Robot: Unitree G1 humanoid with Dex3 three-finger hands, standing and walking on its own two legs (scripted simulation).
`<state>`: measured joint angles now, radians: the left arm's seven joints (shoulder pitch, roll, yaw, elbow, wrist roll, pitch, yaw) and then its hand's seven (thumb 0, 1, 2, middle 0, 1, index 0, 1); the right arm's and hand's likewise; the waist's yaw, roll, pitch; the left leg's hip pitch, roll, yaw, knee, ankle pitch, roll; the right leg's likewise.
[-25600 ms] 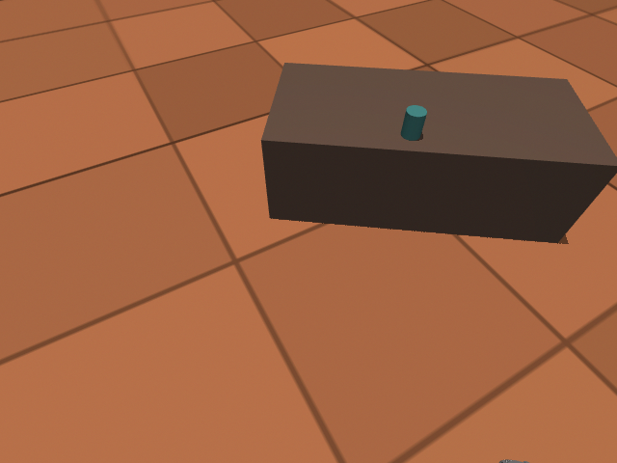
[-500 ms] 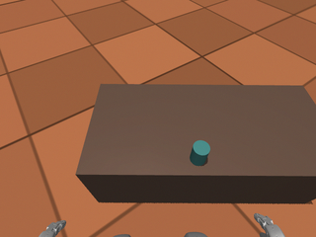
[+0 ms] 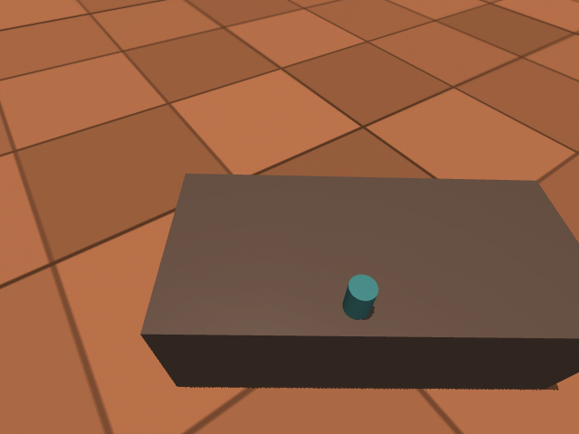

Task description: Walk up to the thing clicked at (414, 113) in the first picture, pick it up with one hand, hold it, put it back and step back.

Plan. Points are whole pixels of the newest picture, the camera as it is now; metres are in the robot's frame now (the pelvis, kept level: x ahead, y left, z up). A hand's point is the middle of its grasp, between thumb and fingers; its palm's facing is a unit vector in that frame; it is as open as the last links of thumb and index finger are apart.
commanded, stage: stand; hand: right
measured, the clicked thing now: (359, 297) +0.46 -0.18 -0.31
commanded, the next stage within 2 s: step back in 1.78 s
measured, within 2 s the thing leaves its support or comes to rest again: neither
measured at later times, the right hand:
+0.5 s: hand out of the picture +0.05 -0.24 -0.16, palm faces -0.02 +0.94 -0.34, open 7.4 cm
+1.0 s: hand out of the picture +0.07 -0.24 -0.15, palm faces -0.01 +0.94 -0.35, open 7.4 cm
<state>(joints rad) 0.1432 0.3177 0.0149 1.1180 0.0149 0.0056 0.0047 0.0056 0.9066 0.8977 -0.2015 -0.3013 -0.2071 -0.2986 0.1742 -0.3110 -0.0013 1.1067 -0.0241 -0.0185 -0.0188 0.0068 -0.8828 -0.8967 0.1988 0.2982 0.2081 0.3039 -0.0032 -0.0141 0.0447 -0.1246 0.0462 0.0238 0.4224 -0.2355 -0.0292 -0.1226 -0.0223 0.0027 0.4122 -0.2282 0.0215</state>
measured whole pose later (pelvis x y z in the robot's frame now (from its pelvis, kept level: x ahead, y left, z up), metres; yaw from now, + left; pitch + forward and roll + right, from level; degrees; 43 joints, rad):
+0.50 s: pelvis +0.00 +0.00 +0.00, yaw +0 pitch -3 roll +0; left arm 0.13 0.33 0.01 1.17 0.01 0.00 0.00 0.00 0.91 0.90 -0.20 -0.30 -0.21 -0.30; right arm 0.14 -0.33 0.00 1.16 -0.02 -0.01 0.00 0.01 -0.90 -0.90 0.20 0.30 0.21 0.30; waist 0.00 -0.01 0.05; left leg -0.11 0.04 0.02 0.35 -0.19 -0.02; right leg -0.10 -0.03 0.00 0.34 -0.18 0.03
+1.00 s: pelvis +0.01 +0.01 +0.01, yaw +0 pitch -3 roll +0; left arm 0.11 0.34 0.00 1.16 0.01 0.00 0.00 0.00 0.91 0.90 -0.20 -0.30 -0.21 -0.30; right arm 0.12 -0.34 0.00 1.15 -0.01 -0.01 0.00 0.01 -0.90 -0.90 0.20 0.30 0.21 0.30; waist -0.01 -0.01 0.06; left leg -0.09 0.03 0.03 0.34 -0.20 -0.01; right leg -0.09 -0.04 0.01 0.32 -0.19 0.04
